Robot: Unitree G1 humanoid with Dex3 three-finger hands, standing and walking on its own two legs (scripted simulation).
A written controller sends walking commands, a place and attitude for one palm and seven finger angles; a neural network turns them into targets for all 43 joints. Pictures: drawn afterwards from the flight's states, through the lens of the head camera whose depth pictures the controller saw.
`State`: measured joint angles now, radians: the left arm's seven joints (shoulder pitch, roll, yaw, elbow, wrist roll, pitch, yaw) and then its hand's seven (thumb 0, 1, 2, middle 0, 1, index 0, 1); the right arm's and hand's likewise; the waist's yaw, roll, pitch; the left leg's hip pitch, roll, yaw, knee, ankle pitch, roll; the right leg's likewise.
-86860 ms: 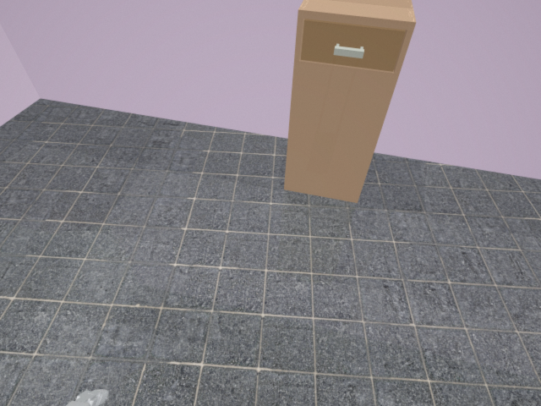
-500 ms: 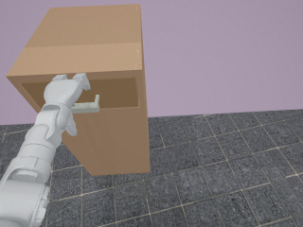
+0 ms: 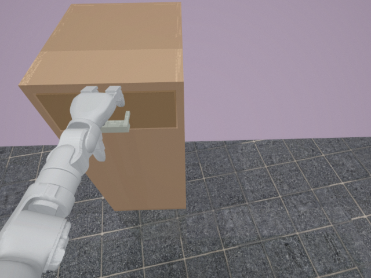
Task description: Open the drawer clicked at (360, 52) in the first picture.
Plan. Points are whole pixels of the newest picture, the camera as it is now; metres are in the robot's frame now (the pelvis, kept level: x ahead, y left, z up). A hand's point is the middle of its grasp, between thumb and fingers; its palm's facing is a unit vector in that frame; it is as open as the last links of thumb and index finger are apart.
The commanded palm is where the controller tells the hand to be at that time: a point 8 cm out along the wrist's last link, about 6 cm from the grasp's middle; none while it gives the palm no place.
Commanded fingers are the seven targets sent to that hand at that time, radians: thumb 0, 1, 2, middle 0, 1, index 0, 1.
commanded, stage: move the hooked fingers above the handle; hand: left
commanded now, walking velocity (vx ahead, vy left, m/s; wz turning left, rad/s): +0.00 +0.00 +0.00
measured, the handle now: (110, 120) +0.50 +0.21 +0.02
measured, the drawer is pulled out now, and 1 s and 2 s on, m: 0.00 0.00 0.00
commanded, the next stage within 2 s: none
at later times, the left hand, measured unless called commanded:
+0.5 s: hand (94, 127) +0.43 +0.22 +0.08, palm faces -0.08 -0.02 -1.00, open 13.8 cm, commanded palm +0.42 +0.22 +0.14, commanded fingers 0.00 -0.50 0.30 -0.30 -1.20 -0.30 -1.20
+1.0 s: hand (95, 117) +0.45 +0.22 +0.09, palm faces -0.06 -0.02 -1.00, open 13.7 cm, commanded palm +0.42 +0.23 +0.13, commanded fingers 0.00 -0.50 0.30 -0.30 -1.20 -0.30 -1.20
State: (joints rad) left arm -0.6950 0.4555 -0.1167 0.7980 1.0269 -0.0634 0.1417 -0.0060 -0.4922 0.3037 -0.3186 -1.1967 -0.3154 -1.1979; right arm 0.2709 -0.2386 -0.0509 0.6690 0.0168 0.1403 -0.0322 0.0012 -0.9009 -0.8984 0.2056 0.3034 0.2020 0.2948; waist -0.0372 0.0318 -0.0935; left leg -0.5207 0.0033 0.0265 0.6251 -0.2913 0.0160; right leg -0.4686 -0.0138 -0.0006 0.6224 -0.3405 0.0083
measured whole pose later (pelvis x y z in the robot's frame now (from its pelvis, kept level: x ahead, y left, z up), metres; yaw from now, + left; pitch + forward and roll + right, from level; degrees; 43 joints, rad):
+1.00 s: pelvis +0.00 -0.01 +0.00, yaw -1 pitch +10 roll +0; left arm -0.70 0.51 -0.04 0.88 1.03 -0.05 0.12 0.00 -0.49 0.30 -0.34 -1.22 -0.33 -1.24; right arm 0.28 -0.24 -0.02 0.67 0.03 0.16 -0.05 0.00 -0.90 -0.90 0.21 0.30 0.20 0.29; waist -0.05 0.04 -0.11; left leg -0.49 0.02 0.04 0.59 -0.28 0.00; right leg -0.46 0.01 0.02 0.61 -0.33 0.00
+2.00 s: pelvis +0.00 -0.01 +0.00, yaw +0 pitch +12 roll +0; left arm -0.72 0.48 -0.07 0.83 1.04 -0.09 0.22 -0.01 -0.49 0.30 -0.40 -1.25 -0.36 -1.24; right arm 0.30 -0.27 -0.07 0.71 0.02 0.12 -0.04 0.00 -0.90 -0.90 0.20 0.30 0.20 0.29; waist -0.05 0.04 -0.10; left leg -0.56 0.02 0.02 0.64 -0.30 0.00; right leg -0.50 0.00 -0.01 0.64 -0.34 0.00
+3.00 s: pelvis +0.00 -0.01 +0.00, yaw -1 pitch +11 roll +0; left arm -0.72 0.51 -0.02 0.90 1.05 -0.06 0.17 0.00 -0.49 0.30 -0.35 -1.20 -0.35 -1.22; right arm 0.29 -0.24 -0.03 0.68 0.02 0.13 -0.06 0.00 -0.90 -0.90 0.21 0.30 0.20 0.29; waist -0.07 0.05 -0.10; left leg -0.53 0.02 0.04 0.62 -0.28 0.01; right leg -0.49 0.00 0.01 0.62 -0.33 0.00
